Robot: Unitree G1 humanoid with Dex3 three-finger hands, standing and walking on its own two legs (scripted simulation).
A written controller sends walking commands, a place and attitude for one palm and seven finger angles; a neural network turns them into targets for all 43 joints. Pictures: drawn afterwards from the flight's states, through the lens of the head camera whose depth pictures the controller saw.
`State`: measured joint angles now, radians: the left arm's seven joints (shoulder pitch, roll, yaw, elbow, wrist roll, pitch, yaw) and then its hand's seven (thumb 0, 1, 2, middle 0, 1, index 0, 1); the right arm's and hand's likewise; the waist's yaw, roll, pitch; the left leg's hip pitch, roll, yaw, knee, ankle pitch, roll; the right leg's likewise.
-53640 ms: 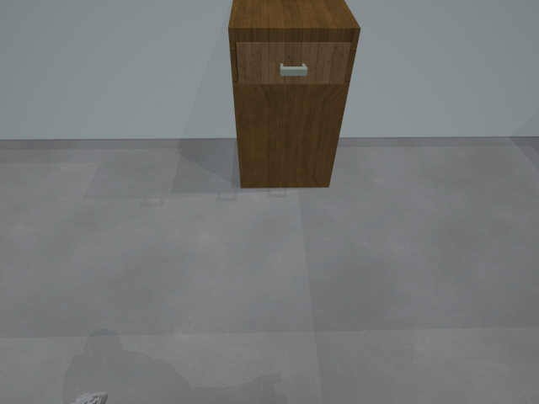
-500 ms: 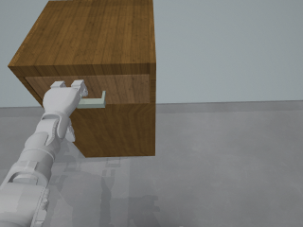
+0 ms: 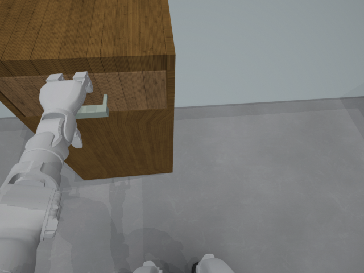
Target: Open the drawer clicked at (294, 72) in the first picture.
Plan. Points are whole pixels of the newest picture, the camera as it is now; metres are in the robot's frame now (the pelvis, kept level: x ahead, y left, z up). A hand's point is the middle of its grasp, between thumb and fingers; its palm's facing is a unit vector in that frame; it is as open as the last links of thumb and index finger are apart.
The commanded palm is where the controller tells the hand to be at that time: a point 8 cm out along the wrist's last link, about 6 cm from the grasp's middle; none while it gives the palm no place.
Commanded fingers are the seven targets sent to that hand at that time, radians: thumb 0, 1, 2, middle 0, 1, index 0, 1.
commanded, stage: move the hooked fingers above the handle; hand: left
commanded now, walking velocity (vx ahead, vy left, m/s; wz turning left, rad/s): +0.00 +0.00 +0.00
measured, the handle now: (89, 105) +0.56 +0.23 -0.05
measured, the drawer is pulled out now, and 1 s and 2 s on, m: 0.00 0.00 0.00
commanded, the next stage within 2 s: lower the fingers behind the handle in 0.70 s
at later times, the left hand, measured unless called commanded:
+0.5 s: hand (68, 113) +0.48 +0.25 +0.02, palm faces -0.05 -0.05 -1.00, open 13.8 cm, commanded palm +0.47 +0.24 +0.07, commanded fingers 0.00 -0.50 0.30 -0.30 -1.20 -0.30 -1.20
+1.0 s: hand (71, 116) +0.49 +0.24 +0.00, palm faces -0.09 -0.04 -1.00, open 13.8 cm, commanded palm +0.48 +0.24 +0.05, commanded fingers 0.00 -0.50 0.30 -0.30 -1.20 -0.30 -1.20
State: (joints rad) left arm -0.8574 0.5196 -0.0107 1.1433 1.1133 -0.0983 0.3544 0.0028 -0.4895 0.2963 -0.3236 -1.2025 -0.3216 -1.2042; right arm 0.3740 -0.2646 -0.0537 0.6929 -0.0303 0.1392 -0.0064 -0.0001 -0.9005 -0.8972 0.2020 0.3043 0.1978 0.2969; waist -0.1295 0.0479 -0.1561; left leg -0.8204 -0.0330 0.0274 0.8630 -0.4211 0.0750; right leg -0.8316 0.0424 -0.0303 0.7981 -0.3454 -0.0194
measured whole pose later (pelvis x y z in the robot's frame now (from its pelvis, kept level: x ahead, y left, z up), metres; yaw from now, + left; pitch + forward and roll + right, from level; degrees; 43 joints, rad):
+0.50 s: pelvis +0.00 +0.00 +0.00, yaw +0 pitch +21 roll -3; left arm -0.82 0.52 -0.01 1.12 1.10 -0.11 0.36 0.00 -0.49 0.30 -0.32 -1.20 -0.32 -1.20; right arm 0.35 -0.26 -0.05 0.69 -0.03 0.16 0.00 0.00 -0.90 -0.90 0.20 0.30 0.20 0.30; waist -0.11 0.05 -0.16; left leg -0.81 -0.03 0.02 0.87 -0.43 0.08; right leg -0.82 0.05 -0.04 0.79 -0.35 -0.02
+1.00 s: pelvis +0.00 +0.00 +0.00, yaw -1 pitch +23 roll -3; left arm -0.83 0.55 0.01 1.13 1.10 -0.12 0.34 0.00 -0.49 0.30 -0.32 -1.20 -0.32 -1.20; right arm 0.38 -0.26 -0.04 0.69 -0.03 0.16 -0.01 0.00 -0.90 -0.90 0.20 0.30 0.20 0.30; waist -0.13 0.05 -0.16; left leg -0.85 -0.02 0.03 0.90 -0.44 0.08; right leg -0.86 0.06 -0.03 0.81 -0.35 -0.02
